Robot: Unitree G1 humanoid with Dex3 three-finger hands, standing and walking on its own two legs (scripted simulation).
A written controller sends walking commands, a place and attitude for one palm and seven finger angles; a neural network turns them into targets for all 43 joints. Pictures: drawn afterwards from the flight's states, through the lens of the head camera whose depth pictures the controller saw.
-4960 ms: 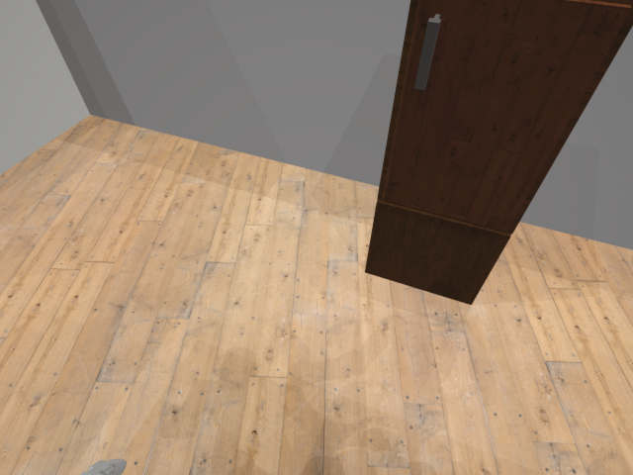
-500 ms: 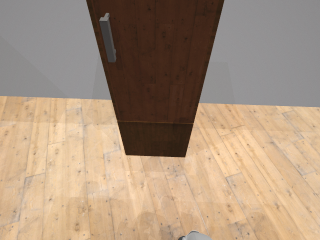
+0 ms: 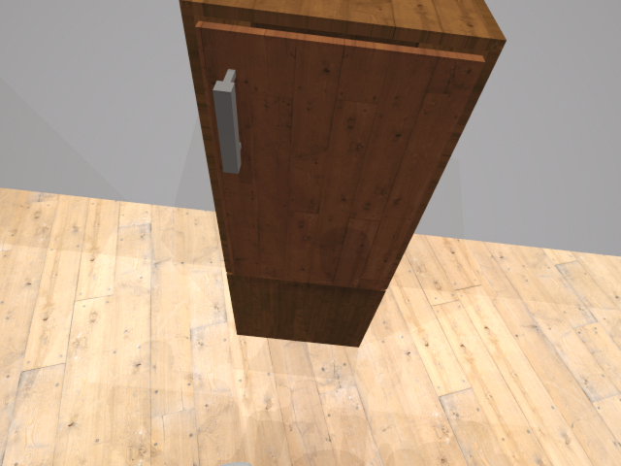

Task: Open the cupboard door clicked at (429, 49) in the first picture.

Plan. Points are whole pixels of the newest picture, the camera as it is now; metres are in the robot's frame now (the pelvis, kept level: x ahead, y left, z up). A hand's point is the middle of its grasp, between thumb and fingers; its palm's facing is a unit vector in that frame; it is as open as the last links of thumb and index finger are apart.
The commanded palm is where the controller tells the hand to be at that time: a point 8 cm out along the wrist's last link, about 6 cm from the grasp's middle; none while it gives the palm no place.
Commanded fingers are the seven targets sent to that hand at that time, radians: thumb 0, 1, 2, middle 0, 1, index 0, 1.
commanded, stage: come to a stop and stand still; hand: left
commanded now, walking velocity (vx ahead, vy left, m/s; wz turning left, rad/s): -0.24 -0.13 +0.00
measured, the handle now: (231, 122) +0.54 +0.17 +0.13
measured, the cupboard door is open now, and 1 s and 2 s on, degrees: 0 0 0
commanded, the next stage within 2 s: look again from close up in 1.10 s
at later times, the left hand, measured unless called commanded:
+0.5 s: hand out of the picture -0.01 +0.12 -0.16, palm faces +0.05 -0.97 -0.23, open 7.4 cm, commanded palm none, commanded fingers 0.00 0.90 0.90 -0.20 -0.30 -0.20 -0.30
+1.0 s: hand out of the picture +0.01 +0.20 -0.17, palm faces +0.02 -0.96 -0.26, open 7.4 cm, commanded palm none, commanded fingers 0.00 0.90 0.90 -0.20 -0.30 -0.20 -0.30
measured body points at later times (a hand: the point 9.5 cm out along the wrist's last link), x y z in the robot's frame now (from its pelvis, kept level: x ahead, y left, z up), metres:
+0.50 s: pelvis -0.03 -0.05 +0.01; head -0.02 -0.07 +0.46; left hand -0.01 +0.18 -0.14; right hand -0.01 -0.30 -0.16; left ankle -0.04 +0.08 -0.70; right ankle -0.04 -0.17 -0.74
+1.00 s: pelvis -0.02 +0.00 +0.00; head +0.00 -0.01 +0.45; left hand +0.01 +0.25 -0.15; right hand +0.02 -0.24 -0.16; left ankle -0.06 +0.08 -0.74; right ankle -0.04 -0.17 -0.74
